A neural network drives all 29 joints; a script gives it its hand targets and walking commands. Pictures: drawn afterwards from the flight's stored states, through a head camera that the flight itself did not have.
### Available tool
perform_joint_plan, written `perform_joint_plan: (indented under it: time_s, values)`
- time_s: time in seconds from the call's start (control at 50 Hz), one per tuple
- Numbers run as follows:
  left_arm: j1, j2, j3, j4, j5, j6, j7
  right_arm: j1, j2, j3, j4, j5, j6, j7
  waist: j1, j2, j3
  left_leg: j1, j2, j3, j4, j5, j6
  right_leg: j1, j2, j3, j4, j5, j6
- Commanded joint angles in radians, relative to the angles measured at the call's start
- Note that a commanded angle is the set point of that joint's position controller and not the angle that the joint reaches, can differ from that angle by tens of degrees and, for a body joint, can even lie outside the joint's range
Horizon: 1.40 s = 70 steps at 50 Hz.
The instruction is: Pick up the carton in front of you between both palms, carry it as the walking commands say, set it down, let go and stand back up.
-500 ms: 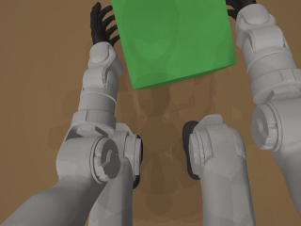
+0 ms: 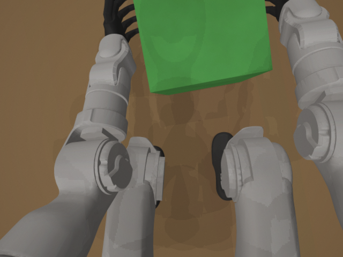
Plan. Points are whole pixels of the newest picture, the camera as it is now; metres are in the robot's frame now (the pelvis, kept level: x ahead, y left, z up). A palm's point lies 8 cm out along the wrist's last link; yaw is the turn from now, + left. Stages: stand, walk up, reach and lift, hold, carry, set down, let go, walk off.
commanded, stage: set down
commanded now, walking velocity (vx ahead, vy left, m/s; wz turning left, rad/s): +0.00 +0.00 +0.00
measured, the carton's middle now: (198, 41) +0.51 -0.08 -0.24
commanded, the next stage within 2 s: let go in 1.68 s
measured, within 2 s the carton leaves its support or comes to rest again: neither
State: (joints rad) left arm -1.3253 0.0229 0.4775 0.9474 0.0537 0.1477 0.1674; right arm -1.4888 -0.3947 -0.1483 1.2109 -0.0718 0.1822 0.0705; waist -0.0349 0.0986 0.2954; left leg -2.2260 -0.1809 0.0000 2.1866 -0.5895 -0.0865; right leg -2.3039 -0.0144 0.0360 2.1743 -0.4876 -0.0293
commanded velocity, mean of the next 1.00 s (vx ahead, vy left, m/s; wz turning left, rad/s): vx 0.00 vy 0.00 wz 0.00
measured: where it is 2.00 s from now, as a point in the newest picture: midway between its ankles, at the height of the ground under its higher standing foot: (187, 183)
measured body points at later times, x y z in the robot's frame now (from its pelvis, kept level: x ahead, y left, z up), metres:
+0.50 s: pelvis +0.00 +0.00 +0.00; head +0.36 -0.07 +0.25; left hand +0.53 +0.09 -0.18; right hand +0.52 -0.26 -0.20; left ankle +0.12 +0.12 -0.33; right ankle +0.13 -0.12 -0.33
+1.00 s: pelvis +0.01 +0.00 +0.07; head +0.34 -0.07 +0.37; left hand +0.53 +0.09 -0.06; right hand +0.54 -0.29 -0.06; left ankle +0.12 +0.12 -0.33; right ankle +0.13 -0.12 -0.33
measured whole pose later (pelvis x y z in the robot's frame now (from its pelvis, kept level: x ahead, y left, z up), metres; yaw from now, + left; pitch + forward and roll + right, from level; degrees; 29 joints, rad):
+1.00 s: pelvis +0.01 +0.00 +0.07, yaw -1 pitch +39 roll +5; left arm -1.13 0.06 0.27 0.74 -0.08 0.16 0.23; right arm -1.29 -0.51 -0.13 1.03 0.09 0.13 0.08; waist 0.01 0.05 0.16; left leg -2.06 -0.13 0.01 1.96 -0.60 -0.06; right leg -2.16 0.02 0.05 1.96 -0.49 -0.02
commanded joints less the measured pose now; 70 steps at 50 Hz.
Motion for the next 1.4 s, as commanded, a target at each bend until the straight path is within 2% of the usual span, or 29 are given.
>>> perform_joint_plan:
  time_s: [0.0,0.18,0.26,0.3,0.32,0.36,0.38,0.4,0.44,0.54,0.64,0.7,0.8,0.9,1.0,1.1,1.24,1.38]
  values:
    - [-0.502,-0.675,-0.278,-0.01,-0.022,0.009,-0.212,-0.35,0.717,0.116,-0.066,0.033,-0.018,0.205,-0.061,-0.045,-0.819,0.223,-0.021,0.08,-0.168,0.099,0.049,0.5,0.068,0.002,-0.183,0.127,-0.034]
    - [-0.428,-0.576,-0.203,0.037,0.03,0.023,-0.215,-0.29,0.614,0.058,-0.034,-0.015,-0.002,0.206,-0.052,-0.045,-0.717,0.184,-0.011,0.073,-0.163,0.06,0.053,0.465,0.06,0.023,-0.19,0.066,-0.045]
    - [-0.407,-0.529,-0.188,0.043,0.042,0.018,-0.205,-0.284,0.546,0.043,-0.029,-0.025,-0.011,0.194,-0.047,-0.051,-0.714,0.206,-0.003,0.08,-0.159,0.058,0.045,0.485,0.052,0.022,-0.19,0.055,-0.035]
    - [-0.376,-0.464,-0.172,0.047,0.045,0.01,-0.189,-0.276,0.463,0.028,-0.018,-0.026,-0.024,0.177,-0.042,-0.059,-0.725,0.231,0.004,0.088,-0.156,0.063,0.036,0.507,0.045,0.017,-0.19,0.055,-0.025]
    - [-0.339,-0.383,-0.15,0.049,0.046,0.004,-0.173,-0.255,0.376,0.006,-0.01,-0.023,-0.035,0.158,-0.039,-0.066,-0.733,0.249,0.011,0.093,-0.155,0.067,0.029,0.523,0.038,0.013,-0.191,0.057,-0.017]
    - [-0.224,-0.094,-0.104,0.042,0.034,-0.023,-0.102,-0.189,0.063,-0.044,0.002,-0.013,-0.07,0.084,-0.036,-0.074,-0.758,0.294,0.029,0.104,-0.157,0.081,0.005,0.565,0.017,0.009,-0.196,0.07,0.0]
    - [-0.174,0.078,-0.094,0.035,0.01,-0.044,-0.052,-0.161,-0.129,-0.061,0.007,0.001,-0.097,0.031,-0.038,-0.08,-0.781,0.317,0.037,0.107,-0.16,0.091,-0.008,0.588,0.006,0.01,-0.199,0.08,0.006]
    - [-0.176,0.165,-0.113,0.04,-0.029,-0.065,-0.016,-0.178,-0.227,-0.051,0.004,0.031,-0.123,-0.011,-0.041,-0.094,-0.819,0.338,0.043,0.1,-0.156,0.114,-0.013,0.614,0.0,0.017,-0.201,0.103,0.009]
    - [-0.206,0.205,-0.167,0.05,-0.112,-0.096,0.011,-0.231,-0.27,-0.009,-0.002,0.109,-0.161,-0.05,-0.039,-0.108,-0.878,0.358,0.054,0.085,-0.14,0.164,-0.012,0.652,-0.007,0.032,-0.183,0.168,0.005]
    - [-0.267,0.201,-0.298,-0.031,-0.249,-0.121,0.013,-0.304,-0.291,0.091,-0.106,0.254,-0.201,-0.046,-0.025,-0.139,-1.02,0.355,0.081,0.081,-0.128,0.244,-0.003,0.746,-0.016,0.049,-0.135,0.302,0.001]
    - [-0.195,0.211,-0.317,-0.118,-0.266,-0.106,0.034,-0.216,-0.299,0.116,-0.138,0.3,-0.173,-0.015,0.005,-0.16,-1.159,0.419,0.078,0.107,-0.151,0.246,0.002,0.882,-0.012,0.035,-0.143,0.342,0.014]
    - [-0.128,0.204,-0.298,-0.201,-0.244,-0.086,0.056,-0.162,-0.317,0.098,-0.176,0.284,-0.149,-0.011,0.015,-0.178,-1.286,0.463,0.065,0.119,-0.185,0.245,0.003,0.983,-0.007,0.018,-0.169,0.357,0.017]
    - [-0.049,0.173,-0.256,-0.366,-0.195,-0.031,0.085,-0.109,-0.321,0.032,-0.323,0.22,-0.095,-0.013,0.005,-0.222,-1.402,0.501,0.036,0.131,-0.275,0.22,0.011,1.072,0.022,-0.022,-0.25,0.341,0.014]
    - [0.007,0.125,-0.205,-0.323,-0.138,0.002,0.073,-0.063,-0.26,-0.003,-0.294,0.165,-0.064,0.007,0.024,-0.21,-1.178,0.429,0.04,0.119,-0.371,0.138,0.018,0.921,0.032,-0.024,-0.359,0.218,0.016]
    - [0.029,0.103,-0.179,-0.29,-0.111,-0.001,0.056,-0.042,-0.223,-0.011,-0.261,0.143,-0.065,0.025,0.044,-0.209,-1.145,0.432,0.048,0.111,-0.452,0.142,0.012,0.906,0.039,-0.023,-0.439,0.21,0.02]
    - [0.066,0.093,-0.171,-0.317,-0.102,-0.001,0.049,-0.018,-0.227,-0.031,-0.278,0.117,-0.062,0.031,0.042,-0.221,-1.232,0.482,0.051,0.112,-0.534,0.175,0.002,1.011,0.048,-0.028,-0.517,0.258,0.023]
    - [0.117,0.091,-0.183,-0.441,-0.104,0.015,0.046,0.011,-0.24,-0.06,-0.382,0.098,-0.042,0.037,0.038,-0.236,-1.388,0.57,0.048,0.121,-0.652,0.238,-0.005,1.232,0.062,-0.034,-0.624,0.372,0.028]
    - [0.189,0.077,-0.177,-0.48,-0.09,0.033,0.032,0.063,-0.208,-0.072,-0.411,0.085,-0.023,0.051,0.055,-0.243,-1.37,0.612,0.053,0.121,-0.79,0.251,-0.008,1.357,0.066,-0.023,-0.756,0.411,0.034]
